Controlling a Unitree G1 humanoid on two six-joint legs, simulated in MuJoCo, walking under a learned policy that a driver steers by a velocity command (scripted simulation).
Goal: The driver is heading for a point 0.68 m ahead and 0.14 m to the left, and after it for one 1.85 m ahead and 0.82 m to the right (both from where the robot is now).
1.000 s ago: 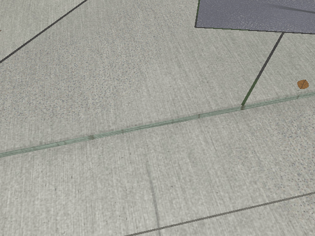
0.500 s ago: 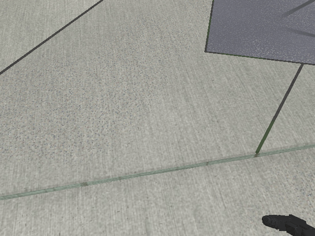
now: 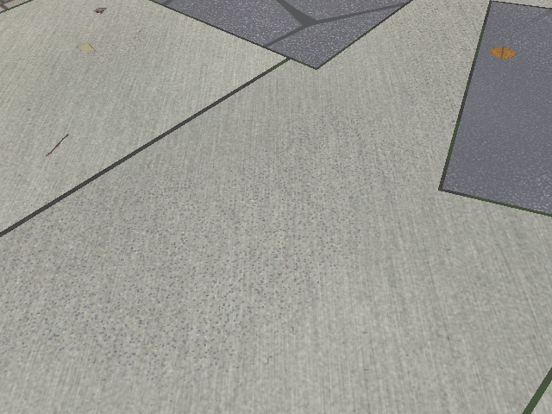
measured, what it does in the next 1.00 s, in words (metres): climbs: left foot, then right foot 0.04 m higher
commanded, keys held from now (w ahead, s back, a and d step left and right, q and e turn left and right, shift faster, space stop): w+q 0.48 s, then w+e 0.06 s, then e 0.34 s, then w+e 0.12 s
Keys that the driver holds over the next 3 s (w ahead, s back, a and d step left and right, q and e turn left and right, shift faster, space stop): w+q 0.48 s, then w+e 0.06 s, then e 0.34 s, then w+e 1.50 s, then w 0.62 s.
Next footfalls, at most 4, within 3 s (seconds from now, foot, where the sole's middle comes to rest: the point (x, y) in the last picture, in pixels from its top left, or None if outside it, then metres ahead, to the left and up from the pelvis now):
0.42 left None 0.32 0.20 -0.76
0.86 right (261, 373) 0.62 0.10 -0.72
1.24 left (159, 391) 0.58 0.34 -0.72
1.76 right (293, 294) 0.84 0.02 -0.72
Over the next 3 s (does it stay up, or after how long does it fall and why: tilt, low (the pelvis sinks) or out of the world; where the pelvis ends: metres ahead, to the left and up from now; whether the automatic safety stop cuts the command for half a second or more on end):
stays up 1.25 -0.22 0.07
